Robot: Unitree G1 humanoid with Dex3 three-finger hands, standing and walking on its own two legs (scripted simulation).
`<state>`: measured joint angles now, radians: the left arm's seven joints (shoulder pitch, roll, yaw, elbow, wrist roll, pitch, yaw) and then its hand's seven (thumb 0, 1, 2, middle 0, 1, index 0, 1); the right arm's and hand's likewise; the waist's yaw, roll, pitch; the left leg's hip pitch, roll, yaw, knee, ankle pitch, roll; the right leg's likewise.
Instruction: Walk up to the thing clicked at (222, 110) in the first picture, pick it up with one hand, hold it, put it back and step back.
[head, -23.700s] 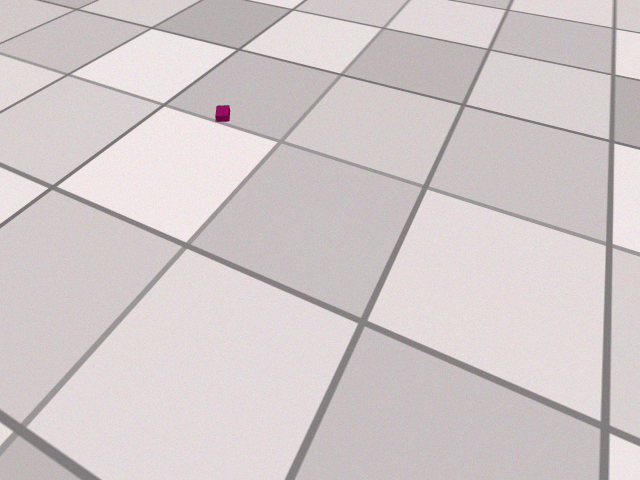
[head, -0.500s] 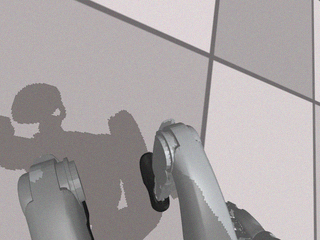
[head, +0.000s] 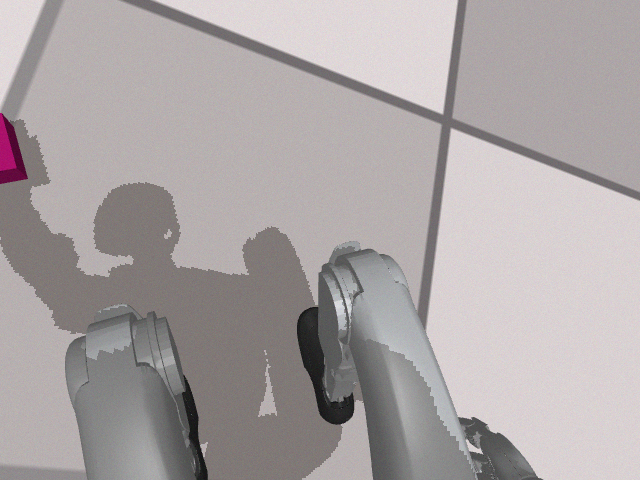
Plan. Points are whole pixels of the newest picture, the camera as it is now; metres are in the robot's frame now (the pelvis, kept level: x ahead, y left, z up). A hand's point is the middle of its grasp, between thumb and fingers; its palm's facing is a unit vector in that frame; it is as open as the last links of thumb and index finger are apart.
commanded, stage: lift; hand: left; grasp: from above
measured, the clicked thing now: out of the picture +0.52 +0.31 -0.18
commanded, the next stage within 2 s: hold in 1.52 s
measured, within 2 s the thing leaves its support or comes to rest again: neither
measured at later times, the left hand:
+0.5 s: hand out of the picture +0.43 +0.32 -0.01, palm faces -0.45 -0.10 -0.89, open 9.7 cm
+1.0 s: hand out of the picture +0.36 +0.27 +0.20, palm faces -0.43 -0.13 -0.89, open 9.6 cm
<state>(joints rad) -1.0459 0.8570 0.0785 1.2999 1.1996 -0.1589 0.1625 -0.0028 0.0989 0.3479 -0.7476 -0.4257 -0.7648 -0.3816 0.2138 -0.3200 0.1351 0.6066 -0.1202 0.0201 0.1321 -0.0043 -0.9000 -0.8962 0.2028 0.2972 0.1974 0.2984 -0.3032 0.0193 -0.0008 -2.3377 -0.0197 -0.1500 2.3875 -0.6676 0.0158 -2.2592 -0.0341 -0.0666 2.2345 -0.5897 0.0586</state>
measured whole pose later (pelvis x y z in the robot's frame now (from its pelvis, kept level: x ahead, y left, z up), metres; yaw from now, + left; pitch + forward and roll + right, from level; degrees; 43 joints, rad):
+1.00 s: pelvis +0.02 +0.00 +0.27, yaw +7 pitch +22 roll -3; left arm -0.41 0.49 -0.11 0.73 0.98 -0.01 0.07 0.00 0.12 0.27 -0.76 -0.40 -0.78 -0.36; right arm 0.21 -0.24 -0.01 0.69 0.04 0.02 -0.04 0.00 -0.90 -0.89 0.20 0.30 0.20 0.30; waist -0.09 0.06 -0.16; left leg -1.30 0.03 -0.03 1.47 -0.56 0.01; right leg -1.30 -0.03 -0.01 1.40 -0.49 0.04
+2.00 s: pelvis +0.10 +0.01 +0.41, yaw +6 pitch +7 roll -1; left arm -0.31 0.37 -0.20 0.80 1.00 0.04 0.09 0.00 0.12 0.32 -0.73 -0.43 -0.75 -0.39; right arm 0.24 -0.25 -0.06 0.73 0.04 0.03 -0.03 0.00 -0.90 -0.89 0.20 0.30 0.20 0.30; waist -0.04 0.04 -0.08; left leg -0.46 0.03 0.03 0.70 -0.37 0.00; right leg -0.49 -0.03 0.02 0.67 -0.31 0.04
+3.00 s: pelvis +0.08 -0.01 +0.43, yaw +6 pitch +1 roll +0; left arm -0.21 0.38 -0.21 0.60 0.99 0.03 -0.04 0.00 0.09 0.33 -0.77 -0.40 -0.79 -0.36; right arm 0.19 -0.26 -0.04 0.69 0.06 0.06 -0.04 0.01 -0.90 -0.90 0.20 0.30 0.20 0.30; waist 0.00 0.06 -0.02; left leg -0.27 0.02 0.04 0.52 -0.27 -0.01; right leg -0.32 -0.03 0.02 0.52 -0.23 0.03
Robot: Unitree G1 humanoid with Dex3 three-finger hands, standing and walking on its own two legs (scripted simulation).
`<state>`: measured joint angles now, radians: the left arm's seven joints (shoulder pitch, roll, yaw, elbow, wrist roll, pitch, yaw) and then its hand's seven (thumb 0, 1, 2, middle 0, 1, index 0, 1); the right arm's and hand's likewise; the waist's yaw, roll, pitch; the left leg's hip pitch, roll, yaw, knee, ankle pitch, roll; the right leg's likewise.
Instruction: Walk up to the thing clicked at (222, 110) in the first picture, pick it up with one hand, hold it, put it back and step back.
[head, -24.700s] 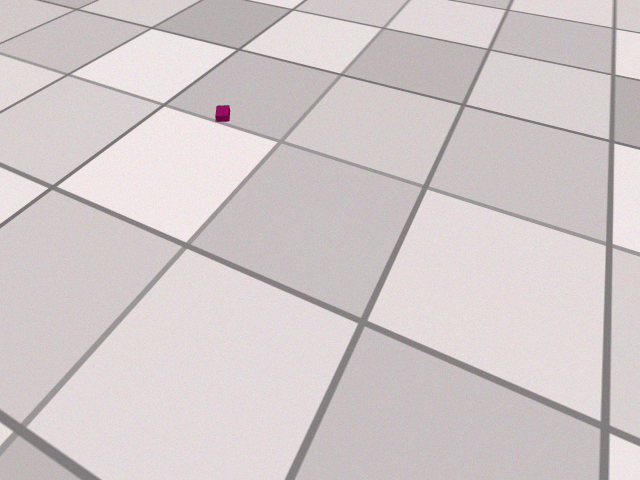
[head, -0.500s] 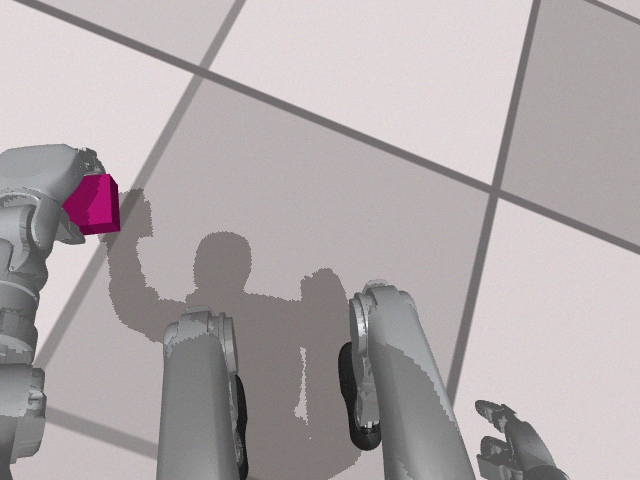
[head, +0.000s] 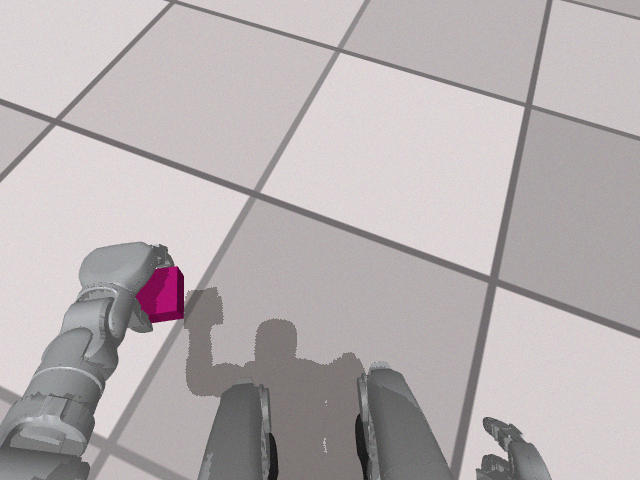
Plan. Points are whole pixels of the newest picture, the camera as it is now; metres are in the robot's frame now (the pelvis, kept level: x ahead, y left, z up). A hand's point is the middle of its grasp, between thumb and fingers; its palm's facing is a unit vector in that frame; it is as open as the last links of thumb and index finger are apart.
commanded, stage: lift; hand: left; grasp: from above
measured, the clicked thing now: (144, 297) +0.38 +0.24 -0.11
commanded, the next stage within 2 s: hold in 0.52 s
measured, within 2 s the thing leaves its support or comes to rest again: neither
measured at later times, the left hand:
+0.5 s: hand (123, 263) +0.37 +0.21 +0.03, palm faces -0.44 -0.09 -0.89, open 9.7 cm
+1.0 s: hand (99, 229) +0.39 +0.22 +0.08, palm faces -0.45 -0.06 -0.89, open 9.7 cm
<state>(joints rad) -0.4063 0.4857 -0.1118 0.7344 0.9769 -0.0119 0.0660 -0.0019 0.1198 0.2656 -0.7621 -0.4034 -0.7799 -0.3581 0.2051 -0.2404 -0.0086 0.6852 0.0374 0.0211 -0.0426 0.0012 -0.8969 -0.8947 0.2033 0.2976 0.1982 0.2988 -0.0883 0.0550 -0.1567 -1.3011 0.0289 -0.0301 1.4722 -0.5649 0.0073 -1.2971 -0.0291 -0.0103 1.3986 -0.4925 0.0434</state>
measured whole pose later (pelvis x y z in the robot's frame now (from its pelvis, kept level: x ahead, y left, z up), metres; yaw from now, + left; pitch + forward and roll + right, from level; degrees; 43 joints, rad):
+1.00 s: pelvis +0.08 +0.00 +0.14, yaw -1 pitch +7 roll -1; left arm -0.31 0.37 -0.20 0.80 1.00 0.04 0.09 0.00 0.12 0.32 -0.73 -0.43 -0.75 -0.39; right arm 0.24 -0.25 -0.06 0.73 0.04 0.03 -0.03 0.00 -0.90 -0.89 0.20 0.30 0.20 0.30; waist -0.04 0.04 -0.08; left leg -0.46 0.03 0.03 0.70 -0.37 0.00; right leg -0.49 -0.03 0.02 0.67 -0.31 0.04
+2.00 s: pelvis +0.06 -0.01 +0.16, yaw -1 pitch +1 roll +0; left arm -0.21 0.38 -0.21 0.60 0.99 0.03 -0.04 0.00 0.09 0.33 -0.77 -0.40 -0.79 -0.36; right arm 0.19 -0.26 -0.04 0.69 0.06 0.06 -0.04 0.01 -0.90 -0.90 0.20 0.30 0.20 0.30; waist 0.00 0.06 -0.02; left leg -0.27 0.02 0.04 0.52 -0.27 -0.01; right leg -0.32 -0.03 0.02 0.52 -0.23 0.03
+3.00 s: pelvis +0.05 -0.01 +0.14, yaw +0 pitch +8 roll +0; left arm -0.35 0.36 -0.19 0.93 1.10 -0.04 0.19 0.00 0.08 0.35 -0.78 -0.37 -0.80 -0.33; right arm 0.20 -0.25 -0.06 0.71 0.02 0.06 -0.01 0.00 -0.90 -0.90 0.20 0.30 0.20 0.30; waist -0.04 0.01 -0.04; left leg -0.53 0.02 0.01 0.72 -0.34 -0.01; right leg -0.56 -0.03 0.01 0.70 -0.29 0.03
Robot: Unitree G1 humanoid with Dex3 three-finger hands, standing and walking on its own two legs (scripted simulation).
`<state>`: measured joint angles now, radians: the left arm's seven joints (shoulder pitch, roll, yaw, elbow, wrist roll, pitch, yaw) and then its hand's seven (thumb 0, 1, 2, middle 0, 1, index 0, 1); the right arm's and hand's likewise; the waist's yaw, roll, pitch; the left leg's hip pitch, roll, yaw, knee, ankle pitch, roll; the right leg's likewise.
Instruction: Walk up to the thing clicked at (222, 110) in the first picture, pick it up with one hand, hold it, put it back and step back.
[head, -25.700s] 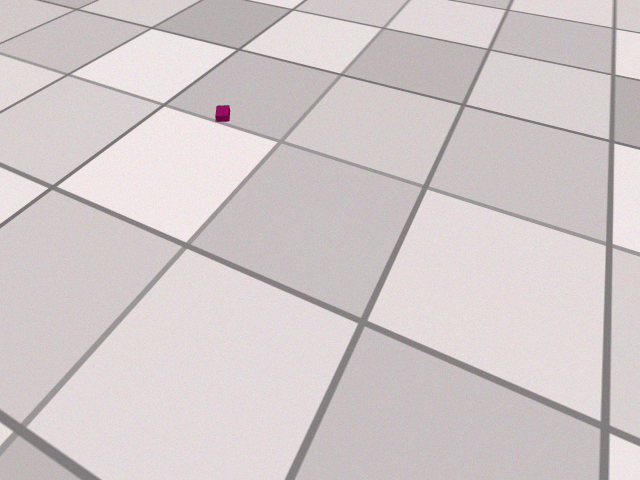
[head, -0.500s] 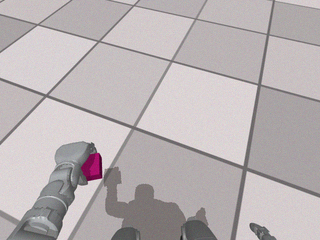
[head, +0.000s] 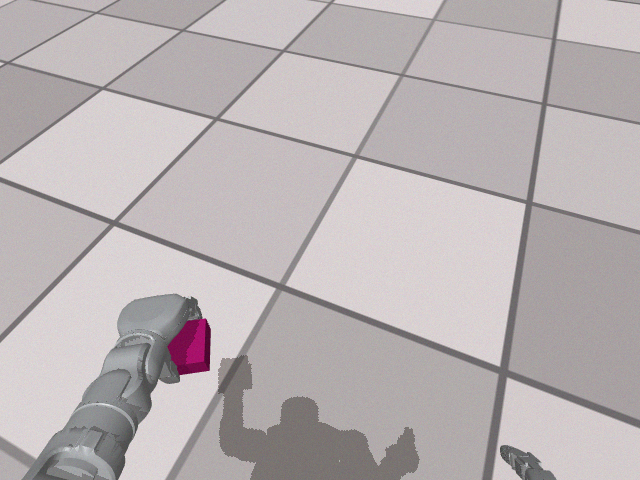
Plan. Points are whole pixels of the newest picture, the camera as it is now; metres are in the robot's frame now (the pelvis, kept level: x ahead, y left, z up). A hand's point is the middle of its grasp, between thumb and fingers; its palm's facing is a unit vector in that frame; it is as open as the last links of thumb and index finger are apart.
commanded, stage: hold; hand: left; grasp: from above
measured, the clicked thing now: (173, 349) +0.32 +0.23 -0.10
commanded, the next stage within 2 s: crouch in 1.52 s
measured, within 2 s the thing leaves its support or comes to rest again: neither
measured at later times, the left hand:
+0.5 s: hand (164, 355) +0.29 +0.21 -0.04, palm faces -0.45 -0.06 -0.89, open 9.7 cm
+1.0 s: hand (162, 362) +0.27 +0.21 -0.02, palm faces -0.44 -0.06 -0.90, open 9.7 cm
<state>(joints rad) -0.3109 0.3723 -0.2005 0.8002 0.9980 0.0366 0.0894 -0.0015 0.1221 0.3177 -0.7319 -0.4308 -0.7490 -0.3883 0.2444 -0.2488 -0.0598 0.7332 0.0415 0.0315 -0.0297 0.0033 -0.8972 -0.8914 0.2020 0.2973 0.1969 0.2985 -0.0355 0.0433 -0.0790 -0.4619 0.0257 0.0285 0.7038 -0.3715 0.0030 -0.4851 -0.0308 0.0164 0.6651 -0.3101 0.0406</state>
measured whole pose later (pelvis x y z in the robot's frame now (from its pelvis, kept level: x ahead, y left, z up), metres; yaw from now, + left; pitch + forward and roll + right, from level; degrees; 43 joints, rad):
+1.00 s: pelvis -0.02 -0.01 +0.02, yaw +0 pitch +1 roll +0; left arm -0.21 0.38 -0.21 0.60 0.99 0.03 -0.04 0.00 0.09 0.33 -0.77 -0.40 -0.79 -0.36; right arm 0.19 -0.26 -0.04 0.69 0.06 0.06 -0.04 0.01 -0.90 -0.90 0.20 0.30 0.20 0.30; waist 0.00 0.06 -0.02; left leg -0.27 0.02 0.04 0.52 -0.27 -0.01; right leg -0.32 -0.03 0.02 0.52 -0.23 0.03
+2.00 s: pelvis -0.02 -0.01 +0.00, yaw +1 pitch +8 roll +0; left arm -0.35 0.36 -0.19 0.93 1.10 -0.04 0.19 0.00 0.08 0.35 -0.78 -0.37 -0.80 -0.33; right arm 0.20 -0.25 -0.06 0.71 0.02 0.06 -0.01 0.00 -0.90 -0.90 0.20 0.30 0.20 0.30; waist -0.04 0.01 -0.04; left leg -0.53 0.02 0.01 0.72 -0.34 -0.01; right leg -0.56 -0.03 0.01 0.70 -0.29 0.03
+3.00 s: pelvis -0.08 +0.00 -0.34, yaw -1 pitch +38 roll -6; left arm -0.97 0.65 0.08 1.37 1.25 -0.14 0.34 0.00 0.10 0.33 -0.76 -0.40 -0.78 -0.36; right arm 0.18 -0.27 -0.01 0.71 -0.12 -0.06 0.10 0.00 -0.90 -0.90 0.20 0.30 0.20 0.30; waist -0.24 0.02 -0.11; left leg -2.11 -0.01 -0.09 2.15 -0.71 -0.01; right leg -2.09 -0.04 -0.02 2.06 -0.64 0.05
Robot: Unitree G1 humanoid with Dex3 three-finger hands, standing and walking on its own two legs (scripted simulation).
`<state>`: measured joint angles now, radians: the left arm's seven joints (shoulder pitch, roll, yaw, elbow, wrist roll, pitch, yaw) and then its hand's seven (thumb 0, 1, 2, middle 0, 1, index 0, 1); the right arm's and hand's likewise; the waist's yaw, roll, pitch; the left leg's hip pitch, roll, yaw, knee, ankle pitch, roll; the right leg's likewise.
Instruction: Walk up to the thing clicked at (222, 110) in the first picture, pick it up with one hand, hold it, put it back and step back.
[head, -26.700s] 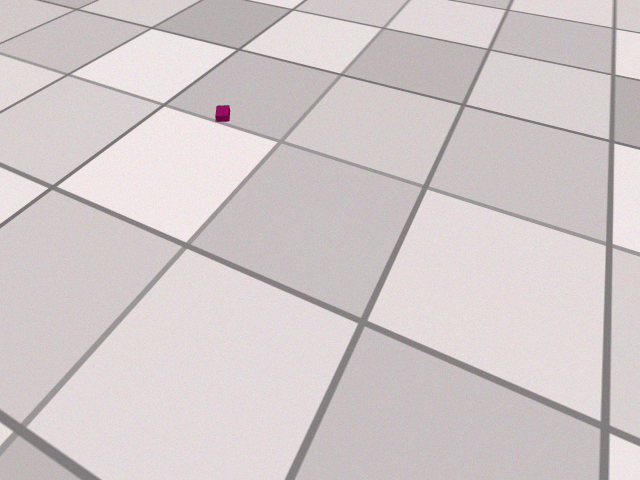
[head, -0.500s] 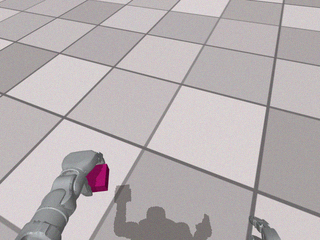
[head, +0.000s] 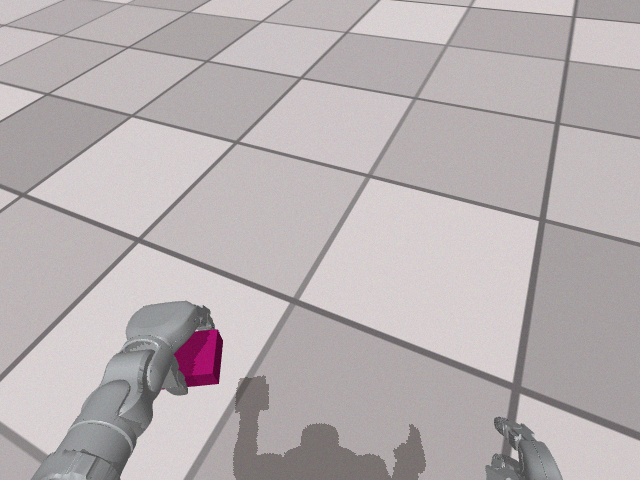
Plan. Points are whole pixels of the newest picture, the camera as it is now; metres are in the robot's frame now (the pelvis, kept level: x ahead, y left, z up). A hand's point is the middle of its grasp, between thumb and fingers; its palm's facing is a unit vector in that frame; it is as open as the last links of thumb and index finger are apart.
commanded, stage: hold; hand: left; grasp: from above
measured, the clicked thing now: (183, 359) +0.30 +0.22 -0.07
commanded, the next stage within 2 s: crouch in 0.52 s
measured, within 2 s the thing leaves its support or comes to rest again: neither
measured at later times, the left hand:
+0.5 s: hand (173, 353) +0.29 +0.22 -0.03, palm faces -0.43 -0.06 -0.90, open 9.7 cm
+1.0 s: hand (185, 372) +0.30 +0.23 -0.11, palm faces -0.47 -0.02 -0.88, open 9.7 cm
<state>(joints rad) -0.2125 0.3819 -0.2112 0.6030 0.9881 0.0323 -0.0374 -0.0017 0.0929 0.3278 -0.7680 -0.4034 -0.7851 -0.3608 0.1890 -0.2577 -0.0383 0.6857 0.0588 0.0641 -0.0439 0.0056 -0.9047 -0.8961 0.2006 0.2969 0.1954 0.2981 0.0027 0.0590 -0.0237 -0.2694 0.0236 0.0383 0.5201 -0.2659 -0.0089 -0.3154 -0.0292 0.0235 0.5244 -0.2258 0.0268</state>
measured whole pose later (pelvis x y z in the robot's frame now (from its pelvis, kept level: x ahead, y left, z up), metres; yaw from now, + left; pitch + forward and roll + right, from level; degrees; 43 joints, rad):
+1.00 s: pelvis -0.01 +0.00 -0.02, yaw +1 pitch +8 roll +0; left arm -0.35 0.36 -0.19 0.93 1.10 -0.04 0.19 0.00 0.08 0.35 -0.78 -0.37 -0.80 -0.33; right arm 0.20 -0.25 -0.06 0.71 0.02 0.06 -0.01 0.00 -0.90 -0.90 0.20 0.30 0.20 0.30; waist -0.04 0.01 -0.04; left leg -0.53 0.02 0.01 0.72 -0.34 -0.01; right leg -0.56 -0.03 0.01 0.70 -0.29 0.03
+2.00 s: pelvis -0.07 +0.01 -0.36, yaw -1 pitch +38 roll -6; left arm -0.97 0.65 0.08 1.37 1.25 -0.14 0.34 0.00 0.10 0.33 -0.76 -0.40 -0.78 -0.36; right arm 0.18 -0.27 -0.01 0.71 -0.12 -0.06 0.10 0.00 -0.90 -0.90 0.20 0.30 0.20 0.30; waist -0.24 0.02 -0.11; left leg -2.11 -0.01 -0.09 2.15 -0.71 -0.01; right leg -2.09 -0.04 -0.02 2.06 -0.64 0.05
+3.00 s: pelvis -0.07 +0.01 -0.44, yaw -5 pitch +35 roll -10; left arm -1.12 0.87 0.10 1.56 1.31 -0.20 0.36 0.00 0.07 0.35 -0.79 -0.39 -0.80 -0.36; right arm 0.18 -0.30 0.13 0.68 -0.16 -0.05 0.15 0.00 -0.91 -0.90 0.20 0.30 0.20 0.30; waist -0.33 -0.02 0.03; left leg -2.34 -0.02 -0.15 2.44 -0.71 0.00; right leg -2.28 -0.02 -0.06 2.29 -0.62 0.06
